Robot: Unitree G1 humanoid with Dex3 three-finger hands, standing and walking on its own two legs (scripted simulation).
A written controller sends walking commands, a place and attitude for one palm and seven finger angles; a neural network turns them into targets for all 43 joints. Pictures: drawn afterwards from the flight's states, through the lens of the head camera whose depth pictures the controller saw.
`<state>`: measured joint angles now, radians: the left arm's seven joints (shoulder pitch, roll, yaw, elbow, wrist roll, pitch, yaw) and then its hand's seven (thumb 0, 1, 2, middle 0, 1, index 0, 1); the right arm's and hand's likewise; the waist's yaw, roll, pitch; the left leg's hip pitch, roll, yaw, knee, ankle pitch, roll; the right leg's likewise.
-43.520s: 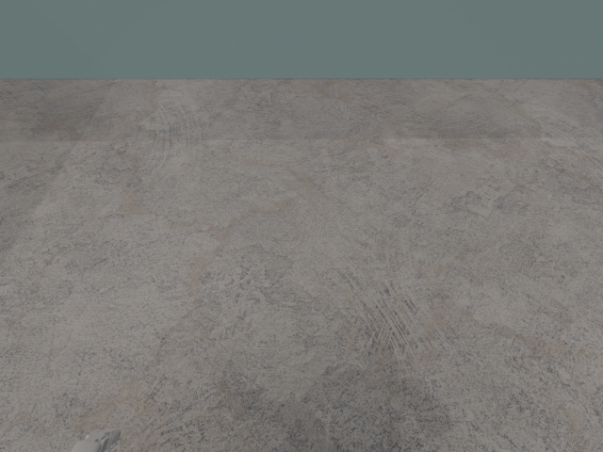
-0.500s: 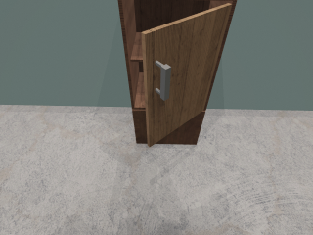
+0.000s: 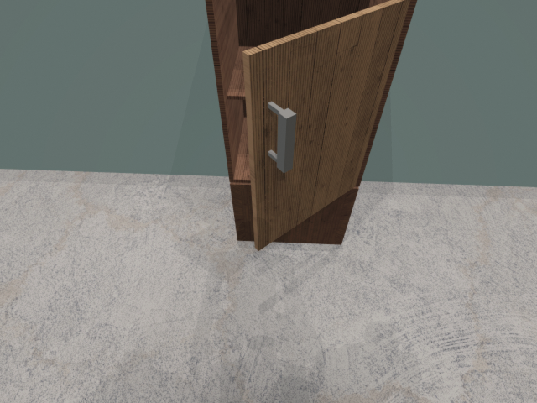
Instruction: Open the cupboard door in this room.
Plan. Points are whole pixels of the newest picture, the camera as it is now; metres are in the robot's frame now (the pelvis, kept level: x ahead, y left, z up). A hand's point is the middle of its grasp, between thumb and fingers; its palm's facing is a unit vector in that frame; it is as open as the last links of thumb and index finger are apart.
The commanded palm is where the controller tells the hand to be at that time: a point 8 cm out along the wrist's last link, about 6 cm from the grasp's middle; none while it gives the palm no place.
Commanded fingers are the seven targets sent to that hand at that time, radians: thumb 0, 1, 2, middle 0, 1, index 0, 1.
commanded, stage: look to check the result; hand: left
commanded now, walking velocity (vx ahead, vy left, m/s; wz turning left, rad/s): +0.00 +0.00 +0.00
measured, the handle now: (279, 137) +0.58 +0.01 +0.06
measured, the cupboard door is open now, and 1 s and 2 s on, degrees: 41 41 41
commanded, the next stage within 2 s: walk to a spot facing it in 0.10 s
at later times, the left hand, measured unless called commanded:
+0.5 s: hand out of the picture +0.01 +0.17 -0.18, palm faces -0.02 -0.98 -0.19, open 7.4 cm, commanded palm none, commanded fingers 0.00 0.90 0.90 -0.20 -0.30 -0.20 -0.30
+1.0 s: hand out of the picture +0.11 +0.13 -0.16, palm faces -0.30 -0.91 -0.28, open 7.4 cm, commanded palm none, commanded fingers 0.00 0.90 0.90 -0.20 -0.30 -0.20 -0.30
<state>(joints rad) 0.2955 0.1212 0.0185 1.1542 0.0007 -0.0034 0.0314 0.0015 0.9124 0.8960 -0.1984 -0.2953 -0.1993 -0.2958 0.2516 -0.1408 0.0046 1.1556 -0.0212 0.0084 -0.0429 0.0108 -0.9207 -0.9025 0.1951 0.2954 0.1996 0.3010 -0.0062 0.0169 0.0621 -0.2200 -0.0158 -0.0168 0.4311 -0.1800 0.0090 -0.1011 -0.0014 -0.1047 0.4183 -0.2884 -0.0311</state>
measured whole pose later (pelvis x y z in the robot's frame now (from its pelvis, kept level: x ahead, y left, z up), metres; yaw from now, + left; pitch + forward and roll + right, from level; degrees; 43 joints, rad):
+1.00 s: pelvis -0.01 -0.04 +0.00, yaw -22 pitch +2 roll +3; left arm 0.22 0.19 0.07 0.95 0.02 0.03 0.01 0.00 0.91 0.90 -0.20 -0.30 -0.20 -0.30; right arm 0.06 -0.23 -0.07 0.91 -0.01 0.05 -0.04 0.01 -0.91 -0.90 0.19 0.30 0.20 0.30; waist 0.03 0.00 0.11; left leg -0.44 0.02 0.00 0.96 -0.44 -0.05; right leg -0.25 0.08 0.13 0.49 -0.26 -0.08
